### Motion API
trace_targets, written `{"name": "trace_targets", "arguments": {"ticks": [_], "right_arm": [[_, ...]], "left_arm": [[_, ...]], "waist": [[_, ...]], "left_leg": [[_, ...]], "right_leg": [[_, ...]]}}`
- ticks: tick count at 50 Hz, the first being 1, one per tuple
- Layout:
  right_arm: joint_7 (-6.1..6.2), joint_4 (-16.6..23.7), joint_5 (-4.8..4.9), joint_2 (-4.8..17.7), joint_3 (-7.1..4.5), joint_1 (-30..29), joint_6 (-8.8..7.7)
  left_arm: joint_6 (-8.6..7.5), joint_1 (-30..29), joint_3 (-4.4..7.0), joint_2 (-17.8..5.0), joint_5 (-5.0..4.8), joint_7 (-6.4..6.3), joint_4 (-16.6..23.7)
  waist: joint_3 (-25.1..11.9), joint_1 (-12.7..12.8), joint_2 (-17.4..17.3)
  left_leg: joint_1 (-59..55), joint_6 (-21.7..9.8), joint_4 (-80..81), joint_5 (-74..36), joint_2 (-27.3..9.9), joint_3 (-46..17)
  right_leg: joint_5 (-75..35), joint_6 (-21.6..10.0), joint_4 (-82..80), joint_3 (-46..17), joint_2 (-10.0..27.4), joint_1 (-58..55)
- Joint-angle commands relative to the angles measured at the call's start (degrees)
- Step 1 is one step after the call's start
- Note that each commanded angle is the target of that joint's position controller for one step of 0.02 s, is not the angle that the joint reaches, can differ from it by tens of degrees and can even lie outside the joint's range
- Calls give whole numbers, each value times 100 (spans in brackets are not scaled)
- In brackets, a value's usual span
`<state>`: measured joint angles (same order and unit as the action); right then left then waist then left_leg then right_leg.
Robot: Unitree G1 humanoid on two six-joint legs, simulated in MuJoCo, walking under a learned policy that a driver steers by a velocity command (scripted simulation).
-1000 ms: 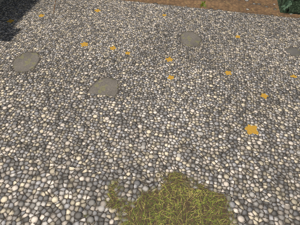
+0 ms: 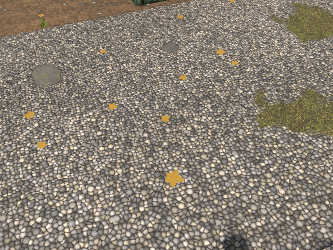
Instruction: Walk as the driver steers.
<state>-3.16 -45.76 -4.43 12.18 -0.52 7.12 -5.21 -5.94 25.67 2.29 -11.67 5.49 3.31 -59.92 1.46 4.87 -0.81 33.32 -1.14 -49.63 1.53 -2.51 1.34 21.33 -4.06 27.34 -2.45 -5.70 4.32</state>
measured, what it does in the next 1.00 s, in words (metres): goes down, turning left: left foot, then right foot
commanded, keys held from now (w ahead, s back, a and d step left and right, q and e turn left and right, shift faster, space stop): w+q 0.64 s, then q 0.36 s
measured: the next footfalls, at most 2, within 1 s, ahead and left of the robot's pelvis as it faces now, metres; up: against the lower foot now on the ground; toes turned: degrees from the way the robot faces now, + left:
left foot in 0.04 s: +0.12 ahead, +0.10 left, +0.00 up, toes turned +2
right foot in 0.40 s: +0.26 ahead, -0.11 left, +0.00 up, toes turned +12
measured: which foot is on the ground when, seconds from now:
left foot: up 0.00-0.02, down 0.04-0.40, up 0.42-0.74, down 0.76-1.00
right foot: down 0.00-0.06, up 0.08-0.38, down 0.40-0.76, up 0.78-1.00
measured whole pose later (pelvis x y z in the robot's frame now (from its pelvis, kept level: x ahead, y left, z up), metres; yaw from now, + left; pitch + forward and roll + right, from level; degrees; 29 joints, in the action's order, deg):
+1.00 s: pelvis +0.46 +0.14 -0.17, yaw +33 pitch +1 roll +1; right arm -4.6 -47.2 -2.6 15.8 -2.5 17.6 -5.9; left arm -6.4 4.7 0.1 -15.2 2.1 -0.1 -44.0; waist 1.9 -1.1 0.1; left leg 15.1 -5.6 -24.4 10.2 6.2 -1.6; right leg 13.3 4.7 49.4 -2.9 5.2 34.2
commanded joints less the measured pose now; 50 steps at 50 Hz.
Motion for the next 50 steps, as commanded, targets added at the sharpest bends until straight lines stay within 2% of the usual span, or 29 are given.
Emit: {"name": "trace_targets", "arguments": {"ticks": [1, 2, 3, 4, 5, 6, 9, 11, 14, 18, 19, 20, 21, 22, 23, 25, 26, 27, 29, 31, 34, 36, 38, 39, 40, 41, 43, 44, 50], "right_arm": [[25, -508, 10, 1070, -442, 2173, -249], [66, -745, 94, 1065, -477, 2770, -323], [173, -654, 166, 1257, -451, 2883, -310], [95, -563, 29, 1269, -348, 2653, -329], [-23, -660, 2, 1312, -449, 2448, -437], [-51, -589, 115, 992, -397, 1771, -433], [46, -463, 82, 162, -95, 691, -384], [157, -667, 198, 286, -110, 1240, -412], [85, -908, -50, 642, -173, 1955, -358], [64, -23, 45, 1171, -285, 692, -417], [-47, 411, 14, 1422, -427, -193, -505], [-214, 698, 7, 998, -414, -742, -614], [-374, 415, 47, -275, -144, 672, -606], [-338, 475, 90, -168, -163, 1111, -487], [-190, 557, -30, 21, -164, 844, -252], [132, 191, -365, 79, -80, 1225, 123], [48, 27, -534, -55, 68, 1232, 94], [-59, 7, -552, -139, 72, 1087, 44], [-132, -26, -159, 137, -18, 551, -45], [-237, 312, 2, 571, -122, -366, 37], [-199, 556, -180, 610, -21, -1192, 171], [-67, 114, -184, 710, -91, 26, 207], [101, -617, -145, 1464, -523, 2190, 74], [190, -708, -101, 1679, -526, 3041, 152], [199, -703, -6, 1538, -545, 3172, 179], [237, -477, 77, 1572, -578, 2720, 120], [194, -52, 258, 1283, -436, 1212, -72], [92, 127, 237, 1338, -428, 866, -126], [-234, 656, 219, 1572, -548, 391, -229]], "left_arm": [[-131, -1262, 200, -1178, -89, 76, 812], [-145, -1178, 242, -1314, -73, 178, 821], [-141, -128, 13, -341, 62, 271, 566], [-205, 472, -142, 206, -24, 248, 565], [-123, -199, -40, -254, -260, 129, 1149], [-31, -868, 80, -912, -260, -56, 1253], [201, -869, -257, -211, 133, -262, 1304], [188, -1106, -268, -320, 32, -222, 1435], [164, -1526, -415, -85, -31, -1, 1630], [125, 23, -95, -754, 12, -136, 1708], [68, 1488, 25, -915, -17, -229, 1327], [-12, 3019, 125, -1018, -27, -363, 880], [-110, 2319, -33, -1102, -132, -248, 983], [-198, 1296, -53, -1157, -102, -95, 1235], [-202, 325, -218, -547, -75, -42, 1309], [-142, -892, -505, 495, -145, -126, 1520], [-191, -1331, -619, 805, -115, -349, 1652], [-240, -1078, -568, 454, -117, -476, 1565], [-340, -218, -489, -92, -10, -621, 1253], [-315, 529, -468, -389, -63, -442, 818], [-201, 1144, -395, -819, -402, -356, 345], [16, 728, -301, -952, -233, -274, 188], [149, 537, -394, -691, 62, -71, 175], [172, 932, -589, 301, 4, 67, 452], [163, -132, -482, -260, -212, 118, 1054], [40, -1130, -362, -666, -316, 80, 1575], [-187, -1345, -246, -780, -259, -271, 2030], [-222, -972, -248, -709, -223, -439, 1923], [59, -770, -147, -677, -420, -317, 1394]], "waist": [[138, -1318, 79], [-50, -1508, -116], [-1040, -1055, -866], [-1187, -642, -581], [-110, -800, -680], [334, -794, -7], [370, -299, 96], [145, -547, 97], [-97, -718, -223], [-233, 437, -47], [-309, 1235, 489], [-536, 1846, 814], [-858, 486, 1042], [-335, -168, 103], [441, -281, 274], [44, -735, 179], [38, -754, 59], [146, -647, 398], [310, -347, 206], [728, -93, 275], [1139, 219, 226], [934, -333, 67], [-40, -1221, -551], [-2278, -973, -1456], [-2553, -1493, -858], [-1902, -1626, -588], [-705, -770, 294], [-350, -294, -140], [-446, -60, -218]], "left_leg": [[-3293, -65, 483, 1151, 627, 702], [-3958, -256, 884, 1263, 887, 644], [-4787, -1710, 1485, -1026, -507, -1822], [-4743, -2859, 1884, -3736, -1515, -3661], [-3874, -2981, 2703, -944, -1964, -5024], [-3244, -2760, 2796, 458, -1851, -4882], [-1224, -2169, 3053, 1526, -803, -3383], [-938, -1934, 2975, 1619, -333, -2546], [41, -1486, 2133, 604, 255, -1632], [1388, -1468, 584, -848, 394, -1754], [1896, -1436, -885, -1546, 526, -1823], [2448, -1293, -3070, -664, 850, -1726], [2807, -804, -4704, 3095, 1354, -1275], [3471, -650, -4838, 2989, 1080, -1470], [4245, -499, -4211, 2337, 322, -1880], [3094, -105, -3045, 1343, -316, -1553], [2190, -65, -1665, -499, -614, -1467], [1453, -73, -1257, -1583, -569, -931], [-983, -7, 256, -3669, -182, 141], [-1176, -17, 690, -2786, -95, 248], [-241, -215, 2585, -2107, -391, -157], [-1242, -308, 3522, -2669, -456, -100], [-4870, -830, 3479, -4127, -257, 335], [-7859, -2181, 1272, -6889, -1338, -835], [-8221, -2357, 1069, -7182, -1644, -1589], [-7270, -2241, 1357, -6322, -1699, -1589], [-4278, -2037, 2343, -4216, -1689, -1721], [-2835, -2291, 2502, -4611, -1896, -1736], [-1045, -1755, 3224, -3030, -741, -1657]], "right_leg": [[-4164, -706, 1128, -77, 1056, 2280], [-4035, -752, 2753, -67, 729, 2363], [-1283, -259, 5053, -79, 350, 2772], [1257, 93, 6026, -658, 40, 3585], [973, 339, 6189, -1011, 217, 4922], [492, 447, 6238, -1043, 585, 5285], [-260, 661, 4568, -946, 1110, 4109], [-674, 821, 3715, -359, 1155, 3719], [-2012, 755, 3274, 321, 1004, 2194], [-656, 665, 3762, 1141, 158, -218], [-313, 559, 3104, 1076, -21, -1337], [-49, -7, 2153, 246, 505, -2133], [-3071, -1779, 1252, -2670, 2363, -1875], [-4021, -2381, 659, -3752, 3051, -1065], [-1615, -2286, 428, -4184, 3550, 74], [-433, -1773, 599, -2994, 2812, 1450], [-216, -1149, 795, -1789, 1993, 2092], [278, -941, 1077, -1074, 1742, 2707], [1612, -381, 1209, 456, 1169, 4224], [1710, -424, 1118, 166, 1652, 3782], [803, -344, 1379, -566, 2114, 1335], [-139, -66, 2624, -313, 1964, 726], [-1000, 508, 5171, 804, 1248, 2286], [2033, 1025, 7323, 873, 721, 3620], [2673, 1159, 8256, 530, 678, 4590], [2806, 1083, 8370, 328, 845, 5262], [1466, 857, 6107, -178, 1329, 5084], [1286, 911, 5529, -251, 1510, 4167], [-1685, 866, 1265, 225, 775, 1268]]}}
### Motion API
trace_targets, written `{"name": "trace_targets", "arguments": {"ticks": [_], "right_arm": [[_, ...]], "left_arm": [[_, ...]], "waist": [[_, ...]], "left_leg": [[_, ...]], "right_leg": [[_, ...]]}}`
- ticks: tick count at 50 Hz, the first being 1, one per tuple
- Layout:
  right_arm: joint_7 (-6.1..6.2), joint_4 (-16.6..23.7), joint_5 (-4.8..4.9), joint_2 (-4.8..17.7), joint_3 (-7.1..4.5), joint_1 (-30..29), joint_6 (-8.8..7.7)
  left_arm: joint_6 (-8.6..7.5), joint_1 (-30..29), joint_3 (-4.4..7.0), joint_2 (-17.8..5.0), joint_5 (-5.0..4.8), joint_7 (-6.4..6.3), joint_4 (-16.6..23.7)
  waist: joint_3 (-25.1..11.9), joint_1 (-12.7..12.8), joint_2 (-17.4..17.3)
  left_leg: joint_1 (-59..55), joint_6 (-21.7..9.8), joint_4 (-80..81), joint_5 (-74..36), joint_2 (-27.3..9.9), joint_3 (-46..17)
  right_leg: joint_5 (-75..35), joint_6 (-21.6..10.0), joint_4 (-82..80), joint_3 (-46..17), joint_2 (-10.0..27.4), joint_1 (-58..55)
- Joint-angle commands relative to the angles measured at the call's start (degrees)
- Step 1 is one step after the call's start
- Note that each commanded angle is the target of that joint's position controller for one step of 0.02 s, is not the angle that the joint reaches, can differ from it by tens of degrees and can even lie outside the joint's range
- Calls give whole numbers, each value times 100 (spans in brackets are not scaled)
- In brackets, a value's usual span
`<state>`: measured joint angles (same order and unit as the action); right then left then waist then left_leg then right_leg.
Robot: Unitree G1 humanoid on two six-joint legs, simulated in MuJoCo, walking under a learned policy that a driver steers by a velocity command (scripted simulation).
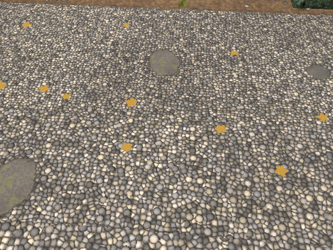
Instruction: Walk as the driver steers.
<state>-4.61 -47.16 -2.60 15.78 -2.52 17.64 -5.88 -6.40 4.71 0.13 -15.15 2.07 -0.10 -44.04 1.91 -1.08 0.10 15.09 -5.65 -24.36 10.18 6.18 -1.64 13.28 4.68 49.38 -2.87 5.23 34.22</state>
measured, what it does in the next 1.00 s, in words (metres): steps on the spot: right foot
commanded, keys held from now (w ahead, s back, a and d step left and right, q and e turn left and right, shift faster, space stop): no key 0.92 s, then w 0.08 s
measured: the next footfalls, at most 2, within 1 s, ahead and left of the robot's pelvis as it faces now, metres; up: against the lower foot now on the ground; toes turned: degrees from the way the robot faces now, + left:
right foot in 0.10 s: +0.18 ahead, -0.14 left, +0.00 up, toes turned +2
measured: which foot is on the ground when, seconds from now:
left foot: down 0.00-1.00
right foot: up 0.00-0.08, down 0.10-1.00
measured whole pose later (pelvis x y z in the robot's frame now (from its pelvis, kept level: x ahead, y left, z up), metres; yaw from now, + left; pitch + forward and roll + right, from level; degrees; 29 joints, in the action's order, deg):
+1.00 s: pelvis +0.08 -0.03 +0.00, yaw +7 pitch -2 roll +0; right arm -3.5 -47.3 -1.9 17.7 -3.1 12.6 -4.0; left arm -4.7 5.3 3.8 -17.8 1.6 2.4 -51.3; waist 3.8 0.5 0.5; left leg 8.0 -1.9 -29.2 19.9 -0.3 0.4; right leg 15.8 -1.8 30.5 4.0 1.2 15.7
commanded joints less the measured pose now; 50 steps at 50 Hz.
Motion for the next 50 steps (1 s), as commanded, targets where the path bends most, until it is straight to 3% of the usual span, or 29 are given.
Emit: {"name": "trace_targets", "arguments": {"ticks": [1, 3, 5, 6, 7, 8, 9, 10, 11, 12, 13, 14, 15, 16, 17, 18, 19, 20, 21, 23, 24, 28, 32, 46, 47, 48, 49, 50], "right_arm": [[-110, 807, 60, 1175, -376, -623, -120], [-159, 774, 85, 1043, -383, -647, -28], [-170, 716, 154, 734, -295, -445, 17], [-159, 771, 208, 582, -253, -278, 50], [-78, 773, 178, 279, -164, 508, 76], [49, 783, 129, 406, -161, 421, 112], [167, 858, 16, 723, -240, -125, 195], [272, 791, -49, 789, -250, -203, 256], [355, 649, -67, 728, -226, 9, 292], [362, 542, -76, 499, -144, 194, 293], [277, 442, -77, 267, -64, 369, 287], [128, 363, -7, 142, -16, 418, 292], [-66, 286, 147, 124, 6, 439, 304], [-227, 226, 281, 167, 9, 411, 311], [-268, 289, 335, 328, -28, 335, 293], [-215, 416, 328, 588, -73, 345, 242], [-140, 624, 294, 1183, -200, -127, 159], [-132, 580, 214, 1238, -251, -341, 134], [-113, 588, 233, 1043, -212, -509, 118], [-50, 724, 288, 630, -91, -874, 94], [-44, 712, 289, 602, -76, -827, 83], [-65, 496, 256, 755, -142, -359, 115], [-68, 486, 262, 712, -149, -443, 128], [-9, 331, 239, 950, -209, -633, 140], [23, 255, 205, 1050, -251, -433, 161], [103, 166, 88, 1310, -361, -163, 182], [199, 72, -25, 1386, -411, 100, 174], [317, -14, -69, 1300, -401, 399, 124]], "left_arm": [[138, 1150, 89, -385, -75, 15, -181], [143, 771, 160, -583, -20, -1, -87], [54, 373, 252, -848, -80, 5, 55], [6, 287, 340, -1164, -138, -22, 195], [-67, -10, 437, -1612, -184, -26, 397], [-67, 201, 466, -1382, -81, -6, 411], [-62, 598, 537, -1354, -13, -51, 306], [-62, 516, 562, -1268, -78, -75, 316], [-40, 77, 489, -996, -188, -44, 459], [-53, -432, 388, -697, -275, 25, 598], [-86, -830, 327, -588, -304, 109, 693], [-97, -998, 326, -635, -300, 206, 691], [-52, -1102, 356, -763, -294, 307, 653], [62, -1061, 390, -893, -224, 461, 578], [171, -758, 406, -890, -152, 599, 437], [199, -317, 329, -605, -188, 684, 268], [157, 190, 381, -681, -208, 615, 227], [91, -82, 482, -982, -169, 460, 324], [52, -324, 507, -1005, -133, 346, 372], [17, -354, 456, -849, -209, 274, 314], [16, -364, 448, -835, -248, 289, 301], [67, -266, 455, -786, -193, 398, 170], [83, -243, 472, -799, -186, 372, 53], [86, -365, 480, -937, -174, 329, -290], [106, -255, 510, -1021, -143, 306, -358], [116, -178, 596, -1217, -56, 244, -389], [105, -151, 628, -1249, 20, 175, -416], [83, -289, 588, -1096, 67, 114, -413]], "waist": [[-481, 483, -233], [-458, 462, -48], [-611, 365, 109], [-875, 302, 346], [-1608, -147, 1216], [-1646, 136, 1186], [-1254, 488, 870], [-994, 424, 575], [-864, 201, 583], [-668, -64, 537], [-608, -312, 409], [-580, -403, 299], [-595, -401, 143], [-563, -337, 188], [-570, -229, 399], [-694, -165, 334], [-394, 253, -4], [-142, 292, -176], [-248, 316, -92], [-360, 357, -33], [-407, 304, -26], [-371, 177, -80], [-309, 180, -94], [-298, 171, -56], [-254, 134, -95], [-28, 44, -273], [295, -67, -497], [538, -248, -630]], "left_leg": [[555, -1247, 624, -3495, -1709, -1535], [206, -1131, 335, -2758, -1862, -1841], [-60, -739, -45, -2143, -1548, -1905], [-78, -352, -431, -1789, -1102, -1598], [357, 239, -1037, -155, -367, -807], [1196, 566, -1613, 2199, -28, -328], [1611, 728, -2504, 3149, -167, -311], [1634, 840, -3114, 3059, -429, -290], [1283, 985, -3281, 2832, -603, -314], [780, 1102, -3204, 2493, -730, -238], [241, 1222, -2747, 2124, -821, -12], [-42, 1371, -2010, 1790, -849, 218], [-304, 1452, -1070, 955, -805, 429], [-669, 1435, -381, 48, -714, 496], [-895, 1314, -328, -154, -707, 407], [-975, 998, -460, -375, -925, 153], [-121, 361, -190, 175, -1111, -162], [708, -51, 141, 1246, -1170, -442], [891, -122, 350, 1600, -1180, -497], [582, 61, 327, 1144, -1127, -434], [329, 135, 233, 837, -1115, -413], [80, 236, 179, 499, -1042, -278], [57, 221, 185, 455, -1031, -250], [-159, 261, 145, 124, -967, -143], [-178, 155, 316, 776, -1004, -210], [-193, -147, 546, 1880, -1113, -400], [-340, -518, 837, 2714, -1406, -848], [-779, -836, 1135, 3071, -1819, -1415]], "right_leg": [[-1033, 0, -1144, 197, -323, -1704], [-1245, -124, -1643, 30, -154, -1720], [-2059, -576, -2189, 32, -14, -2052], [-3526, -1074, -2415, -164, 333, -2501], [-4679, -2349, -2745, -1215, 1346, -3565], [-3800, -2833, -2988, -1901, 1808, -4107], [-2678, -2648, -3268, -2008, 1787, -3934], [-1753, -2293, -3482, -1733, 1614, -3497], [-1436, -2008, -3611, -1354, 1364, -3001], [-1479, -1738, -3606, -893, 1065, -2349], [-1652, -1495, -3477, -415, 701, -1834], [-1694, -1311, -3256, -115, 429, -1675], [-1426, -1180, -2912, 8, 248, -1658], [-898, -1113, -2713, -93, 199, -1522], [-468, -1041, -2664, -361, 339, -1395], [-71, -871, -2653, -572, 463, -1368], [419, -780, -2663, -267, 244, -1619], [472, -677, -2426, 232, -43, -1997], [239, -667, -2344, 319, -64, -2355], [-217, -726, -2454, 250, 27, -2471], [-492, -731, -2474, 258, 22, -2403], [-1035, -699, -2399, 350, -37, -2415], [-1025, -649, -2394, 391, -70, -2417], [-1143, -613, -2354, 430, -138, -2495], [-503, -659, -2371, 474, -195, -2458], [730, -771, -2251, 584, -344, -2186], [1497, -868, -2109, 616, -433, -1673], [1500, -937, -1863, 619, -472, -1076]]}}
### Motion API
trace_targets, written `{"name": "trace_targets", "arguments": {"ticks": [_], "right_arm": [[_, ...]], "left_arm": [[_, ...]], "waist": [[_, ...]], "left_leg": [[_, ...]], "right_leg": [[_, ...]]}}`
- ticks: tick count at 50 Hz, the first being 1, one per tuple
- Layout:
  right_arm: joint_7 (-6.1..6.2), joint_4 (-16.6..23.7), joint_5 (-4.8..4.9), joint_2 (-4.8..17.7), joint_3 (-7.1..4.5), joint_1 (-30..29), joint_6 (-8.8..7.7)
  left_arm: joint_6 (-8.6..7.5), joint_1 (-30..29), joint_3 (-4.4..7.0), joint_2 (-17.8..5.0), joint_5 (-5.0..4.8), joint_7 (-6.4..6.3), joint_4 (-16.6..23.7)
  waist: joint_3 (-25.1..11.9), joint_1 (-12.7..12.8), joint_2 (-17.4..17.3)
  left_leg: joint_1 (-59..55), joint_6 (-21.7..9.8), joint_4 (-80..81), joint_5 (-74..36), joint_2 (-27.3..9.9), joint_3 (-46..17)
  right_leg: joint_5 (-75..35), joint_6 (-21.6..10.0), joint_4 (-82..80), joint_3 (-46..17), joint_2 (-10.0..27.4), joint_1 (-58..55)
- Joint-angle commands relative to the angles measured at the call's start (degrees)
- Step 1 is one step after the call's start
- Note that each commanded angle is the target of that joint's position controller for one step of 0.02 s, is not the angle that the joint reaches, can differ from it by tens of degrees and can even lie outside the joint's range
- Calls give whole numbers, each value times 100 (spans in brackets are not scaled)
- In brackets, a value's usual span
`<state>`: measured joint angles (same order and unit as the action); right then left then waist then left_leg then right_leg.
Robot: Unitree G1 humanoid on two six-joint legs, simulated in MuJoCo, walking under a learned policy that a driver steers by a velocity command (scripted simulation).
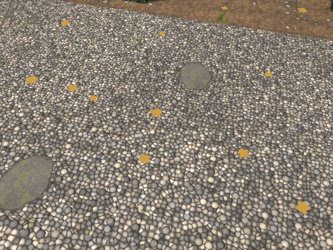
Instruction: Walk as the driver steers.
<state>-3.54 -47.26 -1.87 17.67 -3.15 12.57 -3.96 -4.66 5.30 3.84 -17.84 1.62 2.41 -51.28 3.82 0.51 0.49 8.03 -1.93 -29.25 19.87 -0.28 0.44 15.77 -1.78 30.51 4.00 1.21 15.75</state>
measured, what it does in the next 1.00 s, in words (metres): walks ahead: left foot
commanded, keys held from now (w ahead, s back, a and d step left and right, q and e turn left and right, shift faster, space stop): w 1.00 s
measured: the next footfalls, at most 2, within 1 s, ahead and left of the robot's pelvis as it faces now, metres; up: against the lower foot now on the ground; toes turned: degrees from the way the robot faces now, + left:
left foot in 0.58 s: +0.38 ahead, +0.10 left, +0.00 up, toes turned +0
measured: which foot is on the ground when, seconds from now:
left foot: down 0.00-0.16, up 0.18-0.56, down 0.58-1.00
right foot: down 0.00-0.60, up 0.62-1.00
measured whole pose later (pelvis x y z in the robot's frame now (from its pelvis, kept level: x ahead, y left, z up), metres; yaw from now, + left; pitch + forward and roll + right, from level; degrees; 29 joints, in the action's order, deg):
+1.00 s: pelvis +0.46 -0.01 -0.07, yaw +0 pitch +0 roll +5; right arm -0.6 -58.4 -4.6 7.5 2.6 32.9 -8.2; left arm -2.1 6.6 -2.0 -12.2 6.9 3.7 -44.2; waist -0.1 -7.8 3.5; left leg 12.9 -2.5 -52.8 40.3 5.2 2.7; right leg -22.3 -1.3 34.0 -3.0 7.0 33.1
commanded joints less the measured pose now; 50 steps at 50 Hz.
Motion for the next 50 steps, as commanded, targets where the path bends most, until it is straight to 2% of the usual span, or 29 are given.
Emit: {"name": "trace_targets", "arguments": {"ticks": [1, 3, 5, 7, 8, 9, 10, 12, 15, 18, 23, 25, 26, 27, 30, 31, 32, 33, 34, 35, 37, 39, 40, 41, 42, 43, 44, 47, 50], "right_arm": [[317, -23, -108, 917, -268, 917, -114], [395, 35, -44, 584, -109, 602, -138], [342, 117, -44, 781, -125, 65, -50], [238, 101, -227, 768, -112, 13, 40], [156, 194, -376, 528, -56, -109, 13], [22, 317, -468, 180, 51, -210, -84], [14, 239, -319, 73, 65, -447, -219], [181, -32, -324, 363, -37, -187, -334], [165, -136, -444, 34, 40, -116, -138], [27, 42, -318, -234, 153, -710, -37], [-2, 310, -306, -141, 155, -1267, 59], [42, 402, -274, 6, 95, -1437, 47], [60, 359, -265, -70, 117, -1121, 7], [86, 291, -243, 86, 49, -863, -16], [108, 42, -32, 465, -169, 164, -160], [167, -133, -79, 551, -166, 1135, -207], [170, -297, -228, 386, -82, 2206, -203], [176, -617, -470, 370, -143, 2591, -292], [192, -535, -344, 423, -173, 1811, -348], [212, -483, -239, 40, -54, 1244, -303], [223, -467, -217, -671, 247, 720, -273], [290, -575, -135, -463, 218, 768, -320], [335, -624, -234, -394, 207, 739, -359], [307, -638, -322, -356, 210, 785, -398], [433, -631, -378, -583, 318, 890, -523], [510, -620, -322, -576, 348, 1123, -574], [464, -715, -414, -468, 366, 1243, -563], [253, -764, -334, -344, 451, 1639, -506], [350, -1020, -186, -218, 476, 2536, -464]], "left_arm": [[-130, -501, 123, -511, 143, -171, 352], [-178, -606, 22, -268, 99, -180, 442], [-234, -251, 35, -321, 75, -123, 299], [-358, 525, 88, -466, 157, -46, 50], [-417, 1473, 129, -686, 248, -112, -184], [-436, 2733, 143, -1004, 303, -161, -336], [-464, 2997, 65, -808, 385, -136, -462], [-380, 2047, -161, -205, 325, -72, -328], [-269, 1473, -389, 169, 272, -132, -133], [-305, 1870, -400, -15, 305, -128, -321], [-240, 2375, -400, -54, 424, 264, -688], [-229, 2307, -379, -32, 379, 254, -700], [-217, 2181, -406, 44, 547, 205, -699], [-214, 1955, -353, -27, 500, 144, -600], [-196, 2379, -219, -392, 328, 135, -720], [-205, 3239, -340, 83, 561, 232, -893], [-271, 3275, -505, 653, 563, 359, -768], [-342, 1487, -287, 83, 247, 378, -178], [-346, 933, -237, -2, 124, 251, 50], [-309, 889, -215, -26, 225, 128, 84], [-200, 1009, -380, 497, 432, 17, 136], [0, 1066, -373, 525, 473, 21, 278], [43, 1357, -455, 590, 594, 128, 265], [69, 1448, -469, 581, 572, 191, 265], [33, 967, -512, 518, 676, 193, 498], [23, 742, -469, 390, 588, 139, 578], [74, 610, -500, 415, 488, 106, 672], [246, 362, -427, 40, 502, 118, 904], [255, -546, -494, 39, 506, 112, 1087]], "waist": [[491, -468, -868], [492, -359, -863], [451, -5, -674], [178, 332, -323], [-103, 687, 466], [-560, 1123, 1176], [416, 1226, 577], [531, 576, 58], [579, 38, 153], [495, 127, 94], [520, 136, 371], [501, 72, 334], [465, -137, 470], [378, -268, 337], [-365, -541, 31], [-1435, -542, -742], [-2502, -921, -1556], [-769, -1395, -883], [87, -1022, -440], [9, -701, 19], [363, -192, -33], [136, -70, -83], [18, 13, -177], [8, 3, -77], [-63, -217, 95], [-287, -439, 141], [-231, -435, -47], [267, -353, -160], [607, -962, -41]], "left_leg": [[-552, -1398, 1832, 2151, -1589, -2086], [-852, -1436, 1975, 1654, -1915, -2271], [-150, -1164, 1821, 1239, -1488, -1506], [666, -1027, 724, 749, -862, -809], [1694, -662, -864, 587, -176, -331], [3083, -267, -2724, 1493, 482, -405], [4321, -492, -3495, 1305, 340, -1285], [4045, -605, -3912, 407, -125, -960], [2894, -612, -3200, -360, -500, -573], [2596, -309, -1875, -1382, -466, -161], [1840, -77, -1159, -2080, -194, -42], [1846, -146, -917, -1915, -173, -100], [1858, -193, -1577, -2219, -324, -464], [2040, -233, -1485, -1718, -286, -390], [-911, -601, -570, -1341, 409, 533], [-3239, -1614, -1080, -2867, -388, -714], [-4334, -2809, -92, -2463, -1758, -3035], [-2912, -2227, 857, -1255, -1659, -3582], [-1497, -1913, 1026, -868, -1766, -3120], [-744, -1949, 1037, -628, -1740, -2918], [767, -1713, 1303, -453, -1508, -2233], [1328, -1529, 1374, -351, -1066, -1437], [1904, -1376, 1019, -420, -787, -1099], [2206, -1401, 832, -540, -708, -907], [1372, -1323, 427, -413, -719, -1051], [1483, -1219, 79, -256, -405, -676], [2192, -1073, -207, 102, -237, -518], [2883, -1201, -483, 969, -544, -1059], [903, -1226, -1322, 1264, -934, -1822]], "right_leg": [[795, -339, 242, 17, -106, 1164], [517, -513, 194, -194, 7, 1121], [-6, -623, -390, 76, -168, -273], [-163, -617, -397, 5, -198, -1617], [297, -1096, -763, -1276, 434, -2654], [441, -1999, -1742, -3822, 1707, -3979], [822, -1949, -2166, -4047, 2112, -3835], [749, -1576, -2217, -2946, 1799, -3025], [-473, -1296, -2651, -1722, 1325, -1736], [-1348, -1234, -2785, -960, 1027, -1526], [-2243, -1333, -2513, -643, 1073, -940], [-2340, -1257, -2329, -702, 1190, -1219], [-2737, -1119, -1998, -762, 1387, -1388], [-3118, -1058, -1702, -674, 1426, -1709], [-4643, -748, 633, -123, 555, -482], [-2755, -354, 2481, -160, 111, 1035], [2171, -93, 4889, -270, -772, 2286], [2076, -326, 5648, -1080, -695, 3451], [1349, -411, 5399, -1118, -120, 3442], [963, -422, 5075, -1138, 134, 2921], [262, -459, 4223, -1259, 586, 2303], [235, -280, 3334, -907, 533, 1938], [-770, -266, 3577, -824, 502, 1514], [-1460, -217, 3411, -746, 530, 1545], [-2937, -133, 2399, -1222, 809, 2464], [-4083, -70, 1382, -918, 718, 2093], [-4983, -53, 989, -792, 693, 1271], [-4283, 39, 991, -510, 523, 643], [-3739, 116, -459, -855, 743, 1909]]}}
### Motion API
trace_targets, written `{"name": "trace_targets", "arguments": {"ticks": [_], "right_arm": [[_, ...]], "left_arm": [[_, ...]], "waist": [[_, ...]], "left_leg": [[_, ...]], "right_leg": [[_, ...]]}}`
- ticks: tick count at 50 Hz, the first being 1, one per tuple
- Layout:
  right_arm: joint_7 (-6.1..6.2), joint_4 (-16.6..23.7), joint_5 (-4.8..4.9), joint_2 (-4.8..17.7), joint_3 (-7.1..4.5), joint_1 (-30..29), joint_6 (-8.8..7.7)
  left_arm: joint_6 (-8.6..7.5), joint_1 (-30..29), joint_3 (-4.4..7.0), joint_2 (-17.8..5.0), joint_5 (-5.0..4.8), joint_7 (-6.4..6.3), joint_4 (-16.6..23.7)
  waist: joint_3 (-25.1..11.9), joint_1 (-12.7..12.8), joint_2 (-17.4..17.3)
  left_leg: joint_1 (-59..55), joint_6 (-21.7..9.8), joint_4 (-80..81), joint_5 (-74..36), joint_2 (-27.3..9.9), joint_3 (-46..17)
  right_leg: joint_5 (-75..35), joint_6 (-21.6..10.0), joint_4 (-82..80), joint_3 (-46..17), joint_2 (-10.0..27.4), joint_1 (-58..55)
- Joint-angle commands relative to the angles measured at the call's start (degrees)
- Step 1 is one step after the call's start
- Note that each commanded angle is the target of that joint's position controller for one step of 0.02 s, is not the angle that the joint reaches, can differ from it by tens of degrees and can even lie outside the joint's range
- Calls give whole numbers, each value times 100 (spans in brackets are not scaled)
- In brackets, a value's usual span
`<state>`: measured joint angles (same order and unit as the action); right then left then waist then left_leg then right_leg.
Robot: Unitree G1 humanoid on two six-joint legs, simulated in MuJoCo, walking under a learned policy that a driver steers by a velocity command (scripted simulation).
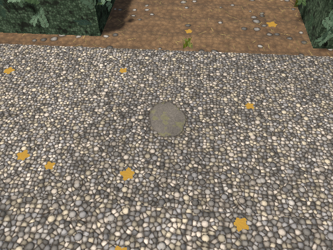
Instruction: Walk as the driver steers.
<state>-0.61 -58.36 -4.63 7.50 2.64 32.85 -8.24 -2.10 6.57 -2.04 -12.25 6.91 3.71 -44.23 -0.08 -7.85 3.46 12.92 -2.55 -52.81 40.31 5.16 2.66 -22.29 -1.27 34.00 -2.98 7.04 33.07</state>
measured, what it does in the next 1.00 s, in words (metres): goes down: right foot 0.18 m lower, then left foot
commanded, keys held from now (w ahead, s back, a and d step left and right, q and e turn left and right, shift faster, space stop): w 0.16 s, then no key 0.84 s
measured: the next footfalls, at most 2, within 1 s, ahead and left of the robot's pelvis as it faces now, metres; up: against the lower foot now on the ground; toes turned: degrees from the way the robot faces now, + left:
right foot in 0.10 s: +0.22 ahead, -0.15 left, -0.18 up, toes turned -5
left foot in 0.44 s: +0.46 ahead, +0.05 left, -0.18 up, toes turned +0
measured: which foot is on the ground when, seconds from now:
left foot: down 0.00-0.12, up 0.14-0.42, down 0.44-1.00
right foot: up 0.00-0.08, down 0.10-1.00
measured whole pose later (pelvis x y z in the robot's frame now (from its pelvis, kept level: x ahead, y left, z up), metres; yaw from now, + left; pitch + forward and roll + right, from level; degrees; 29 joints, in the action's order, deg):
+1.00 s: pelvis +0.31 -0.04 -0.13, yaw -2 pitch +0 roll +1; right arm -3.5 -55.7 0.0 15.7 -1.8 1.9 -4.1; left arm -3.7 15.8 4.9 -14.2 0.8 5.7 -53.1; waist 2.4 0.6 0.0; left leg 24.5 -2.5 -32.1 7.4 0.9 3.7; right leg 28.1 -0.2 31.4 2.9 1.2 3.0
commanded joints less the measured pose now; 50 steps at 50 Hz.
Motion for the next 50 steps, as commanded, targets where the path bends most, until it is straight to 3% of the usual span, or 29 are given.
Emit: {"name": "trace_targets", "arguments": {"ticks": [1, 3, 4, 5, 6, 7, 8, 9, 10, 11, 12, 13, 14, 15, 16, 18, 20, 22, 23, 24, 25, 26, 27, 28, 30, 31, 35, 50], "right_arm": [[91, 67, 144, 821, -106, 544, 51], [112, -93, 239, 945, -128, 845, 239], [38, -150, 256, 1068, -164, 823, 336], [-142, -147, 65, 1290, -194, 578, 436], [-447, -502, -204, 1008, -142, 1058, 486], [-638, -415, -45, 201, -6, 1738, 459], [-709, 135, 174, 810, -167, 328, 403], [-684, 680, 219, 800, -161, -517, 303], [-518, 920, 249, 905, -233, -1102, 218], [-331, 885, 234, 907, -243, -991, 150], [-177, 932, 94, 569, -124, -1161, 145], [-181, 847, 28, 403, -121, -1308, 160], [-230, 806, -15, 378, -157, -1206, 239], [-297, 801, 88, 416, -177, -1265, 314], [-364, 845, 180, 490, -174, -1364, 377], [-400, 829, 264, 732, -211, -1389, 424], [-325, 827, 225, 1021, -319, -1505, 358], [-237, 892, 227, 1241, -425, -1897, 244], [-207, 940, 349, 1620, -541, -2050, 159], [-256, 1139, 522, 1773, -504, -2558, 138], [-362, 1230, 602, 1290, -343, -2767, 168], [-422, 1113, 628, 1221, -326, -2764, 253], [-463, 1126, 624, 1318, -350, -3029, 292], [-483, 1095, 603, 1393, -388, -3181, 348], [-496, 1031, 460, 1444, -414, -3107, 375], [-474, 1023, 435, 1453, -424, -3107, 356], [-366, 1015, 471, 1468, -455, -3400, 326], [-262, 564, 461, 1454, -577, -3517, 320]], "left_arm": [[-43, -779, 123, -601, -71, -36, 298], [-86, -764, 142, -657, -124, -64, 152], [-123, -395, 181, -702, -166, -85, -16], [-194, 947, 356, -979, -240, -164, -413], [-224, 3045, 612, -1272, -200, -207, -1029], [-183, 3922, 730, -1633, -335, -22, -1164], [-100, 4121, 769, -1643, -93, 51, -1352], [-39, 3217, 771, -1540, -76, -36, -1006], [-74, 2405, 703, -1423, -188, -15, -894], [-108, 1842, 590, -1128, -187, 12, -743], [-278, 1322, 281, -269, -90, -71, -561], [-405, 981, 201, -84, -197, -154, -459], [-498, 932, 248, -359, -378, -181, -466], [-556, 763, 277, -538, -501, -185, -453], [-606, 737, 351, -792, -534, -147, -431], [-638, 827, 555, -1271, -539, -4, -482], [-529, 795, 592, -1172, -495, 153, -538], [-441, 988, 552, -827, -543, 202, -616], [-402, 1276, 581, -746, -674, 216, -581], [-378, 2594, 507, -349, -667, 169, -760], [-330, 2767, 458, -271, -727, 120, -826], [-252, 2394, 551, -513, -685, 79, -692], [-198, 2110, 632, -685, -649, 56, -609], [-160, 1953, 699, -822, -635, 52, -558], [-193, 1788, 694, -733, -629, 23, -529], [-226, 1725, 703, -708, -637, 29, -529], [-235, 1347, 774, -782, -641, 107, -470], [-215, 1215, 844, -879, -615, 193, -718]], "waist": [[973, -215, -321], [1043, -265, -344], [928, -41, -117], [641, 659, 35], [-109, 1470, 420], [-2205, 1318, 1426], [-1615, 1845, 759], [-1089, 1687, 142], [-82, 1379, -106], [104, 1068, -111], [447, 633, -505], [662, 534, -536], [397, 388, -165], [198, 325, -116], [109, 319, -74], [109, 315, -130], [14, 222, -280], [-137, 310, -433], [-449, 490, -762], [-1376, 1196, -1197], [-1716, 1185, -999], [-1389, 1120, -935], [-917, 1170, -832], [-678, 1169, -821], [-724, 1032, -631], [-834, 984, -492], [-739, 968, -422], [-91, 872, -286]], "left_leg": [[86, -1047, 803, -978, -1445, -2025], [-122, -867, 445, -1498, -1398, -2122], [-97, -764, -101, -1745, -1195, -1893], [650, -527, -1227, -2211, -1072, -1593], [2092, 18, -3074, -2589, -511, -823], [3528, 342, -5863, 667, 80, -669], [4884, 454, -6898, 955, 101, -592], [5617, 365, -5861, -19, -375, -570], [5638, 220, -5576, -771, -697, -532], [4875, 116, -5165, -1167, -980, -660], [4083, -43, -3271, -2369, -1489, -1051], [3034, -72, -1462, -3192, -1591, -806], [2282, 23, -558, -3989, -1387, -426], [1562, 135, 166, -4287, -1230, -205], [1080, 266, 617, -4324, -1071, -118], [852, 395, 1458, -4565, -905, -314], [766, 292, 1898, -4821, -867, -460], [429, -30, 2186, -5380, -880, -409], [-144, -367, 2455, -6934, -962, -388], [-1409, -1270, 2311, -8092, -1750, -1185], [-1847, -1485, 2279, -7616, -2055, -1608], [-1358, -1178, 2439, -6347, -1933, -1626], [-778, -818, 2503, -5614, -1719, -1488], [-506, -602, 2451, -5175, -1515, -1294], [-453, -586, 2267, -5366, -1393, -1139], [-490, -578, 2190, -5451, -1315, -1016], [-474, -436, 2093, -5238, -1143, -751], [-348, -260, 2392, -4087, -809, -445]], "right_leg": [[98, 37, -1325, -72, 163, 95], [2, 38, -1970, 22, 153, -524], [-113, -11, -2428, 196, 71, -1248], [-699, -166, -2383, 481, 25, -2992], [-1495, -684, -1489, 578, 243, -5721], [-3687, -2004, 791, -374, 1349, -8491], [-3339, -2019, 594, -915, 1409, -8104], [-643, -1818, -313, -1288, 1625, -7179], [2021, -1830, -1112, -1580, 1628, -5286], [1490, -1973, -1386, -1428, 1762, -3864], [712, -1858, -1890, -1100, 1647, -2491], [368, -1814, -2449, -509, 1147, -1421], [247, -1680, -2287, 10, 565, -1256], [-183, -1481, -2209, 276, 362, -900], [-814, -1368, -2111, 220, 373, -755], [-914, -1222, -1839, 52, 464, -1151], [-804, -1144, -1384, -78, 599, -1659], [-372, -841, -826, 14, 288, -1926], [-37, -530, -455, 316, -184, -2034], [1467, -5, -263, 428, -489, -1853], [2822, 324, -90, 475, -583, -1663], [3443, 453, -208, 546, -609, -1658], [3747, 484, -424, 539, -573, -1695], [4067, 438, -639, 507, -545, -1714], [3634, 311, -688, 497, -514, -1828], [3375, 206, -633, 495, -496, -1882], [3332, 137, -650, 435, -408, -1790], [3998, -140, -1054, 311, -255, -1741]]}}
Velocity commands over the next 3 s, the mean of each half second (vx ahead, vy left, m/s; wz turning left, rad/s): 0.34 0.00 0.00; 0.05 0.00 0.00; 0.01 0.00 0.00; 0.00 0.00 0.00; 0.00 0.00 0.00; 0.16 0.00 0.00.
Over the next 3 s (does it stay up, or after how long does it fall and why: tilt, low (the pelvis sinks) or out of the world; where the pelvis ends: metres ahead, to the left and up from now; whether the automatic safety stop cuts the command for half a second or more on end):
stays up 0.40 -0.02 -0.12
